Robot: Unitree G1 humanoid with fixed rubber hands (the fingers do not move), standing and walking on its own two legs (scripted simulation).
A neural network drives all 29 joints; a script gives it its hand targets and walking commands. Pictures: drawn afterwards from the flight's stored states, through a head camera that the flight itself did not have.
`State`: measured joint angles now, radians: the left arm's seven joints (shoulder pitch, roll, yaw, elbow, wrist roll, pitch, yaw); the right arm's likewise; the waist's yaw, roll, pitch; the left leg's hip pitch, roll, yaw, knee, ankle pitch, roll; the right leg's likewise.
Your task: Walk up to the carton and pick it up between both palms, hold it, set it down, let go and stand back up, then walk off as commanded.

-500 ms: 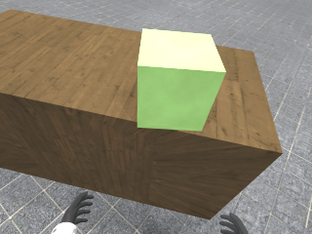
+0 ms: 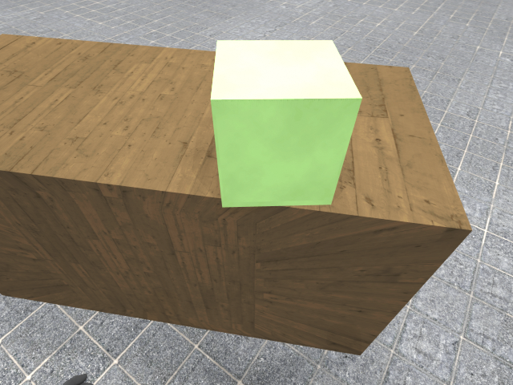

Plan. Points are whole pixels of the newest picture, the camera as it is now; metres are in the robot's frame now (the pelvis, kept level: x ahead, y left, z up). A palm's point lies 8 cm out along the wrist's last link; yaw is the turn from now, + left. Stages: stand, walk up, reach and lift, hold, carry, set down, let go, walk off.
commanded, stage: stand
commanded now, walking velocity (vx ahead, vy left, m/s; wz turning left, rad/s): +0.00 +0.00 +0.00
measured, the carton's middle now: (276, 125) +0.53 -0.01 +0.14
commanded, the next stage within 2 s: walk off in 0.74 s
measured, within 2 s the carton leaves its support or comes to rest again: neither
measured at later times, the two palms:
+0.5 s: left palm (76, 380) +0.16 +0.28 -0.06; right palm out of the picture +0.13 -0.32 -0.10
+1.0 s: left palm out of the picture +0.13 +0.28 -0.08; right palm out of the picture +0.09 -0.33 -0.10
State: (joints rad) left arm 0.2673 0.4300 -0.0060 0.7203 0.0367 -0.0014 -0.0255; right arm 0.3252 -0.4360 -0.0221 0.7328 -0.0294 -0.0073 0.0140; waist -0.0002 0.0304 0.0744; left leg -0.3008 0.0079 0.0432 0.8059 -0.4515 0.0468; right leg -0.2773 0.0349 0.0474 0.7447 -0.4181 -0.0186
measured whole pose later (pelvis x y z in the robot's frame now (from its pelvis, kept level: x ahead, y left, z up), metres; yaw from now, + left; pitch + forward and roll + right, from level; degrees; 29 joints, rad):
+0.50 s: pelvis +0.02 -0.02 +0.01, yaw +0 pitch -1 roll +0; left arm 0.15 0.38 -0.01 0.77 0.04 -0.03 0.00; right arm 0.22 -0.41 -0.02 0.77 -0.03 -0.02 0.00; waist -0.01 0.05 0.05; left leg -0.28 0.00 0.04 0.74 -0.44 0.02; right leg -0.29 0.03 0.05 0.74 -0.44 -0.02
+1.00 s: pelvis +0.01 -0.02 +0.01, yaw +0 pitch -2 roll +0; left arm 0.12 0.38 -0.01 0.88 0.04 -0.02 0.01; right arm 0.21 -0.40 -0.02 0.87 -0.03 -0.02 0.00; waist -0.01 0.02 0.09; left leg -0.28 0.00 0.05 0.75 -0.41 0.02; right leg -0.29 0.03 0.06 0.74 -0.42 -0.02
